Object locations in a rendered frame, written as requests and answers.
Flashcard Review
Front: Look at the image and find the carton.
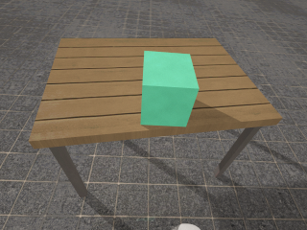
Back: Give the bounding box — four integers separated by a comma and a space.
140, 51, 199, 127

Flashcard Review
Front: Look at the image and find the table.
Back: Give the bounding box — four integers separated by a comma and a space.
28, 37, 282, 197

